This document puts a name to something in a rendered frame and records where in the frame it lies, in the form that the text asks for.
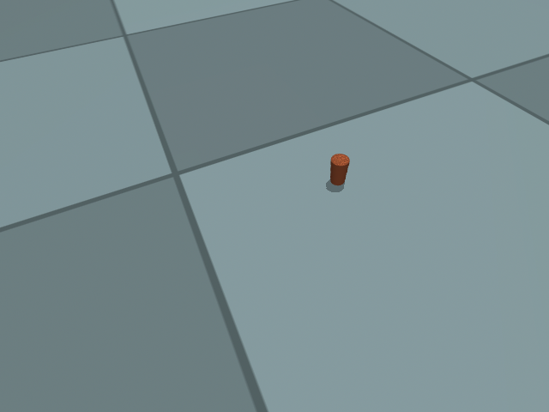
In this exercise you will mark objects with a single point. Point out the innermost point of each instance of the cup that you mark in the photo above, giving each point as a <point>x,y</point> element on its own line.
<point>339,165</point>

